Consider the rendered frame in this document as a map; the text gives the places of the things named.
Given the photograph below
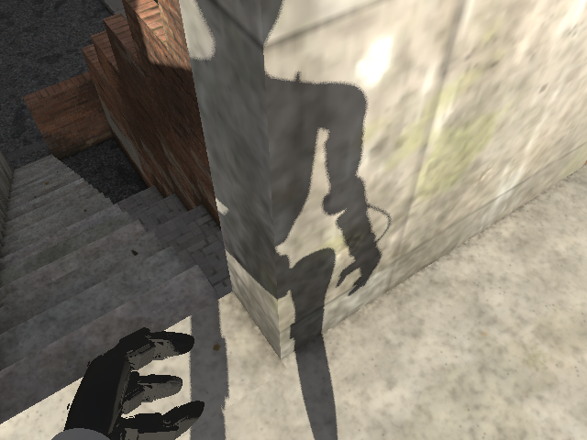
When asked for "stairs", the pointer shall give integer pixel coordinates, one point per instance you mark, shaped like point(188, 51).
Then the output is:
point(76, 276)

